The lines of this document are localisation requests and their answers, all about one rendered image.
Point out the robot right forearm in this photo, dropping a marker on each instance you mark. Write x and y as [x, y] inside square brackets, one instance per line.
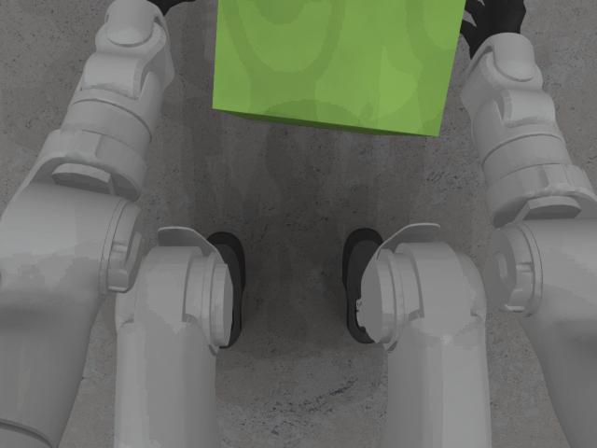
[521, 150]

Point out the right robot upper arm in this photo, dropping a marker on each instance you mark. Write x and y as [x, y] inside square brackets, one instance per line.
[544, 272]

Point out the right robot hand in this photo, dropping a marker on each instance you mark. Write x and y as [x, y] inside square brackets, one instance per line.
[496, 17]

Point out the robot left forearm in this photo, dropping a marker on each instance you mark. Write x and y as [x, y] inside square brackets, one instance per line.
[112, 116]

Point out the right robot foot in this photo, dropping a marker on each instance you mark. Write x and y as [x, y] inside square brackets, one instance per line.
[358, 250]

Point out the left robot upper arm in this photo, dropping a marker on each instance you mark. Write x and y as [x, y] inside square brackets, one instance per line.
[62, 251]

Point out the carton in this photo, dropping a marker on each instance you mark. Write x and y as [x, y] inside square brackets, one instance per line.
[379, 67]

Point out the robot left shin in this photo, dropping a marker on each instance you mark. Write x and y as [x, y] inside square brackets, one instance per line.
[167, 236]

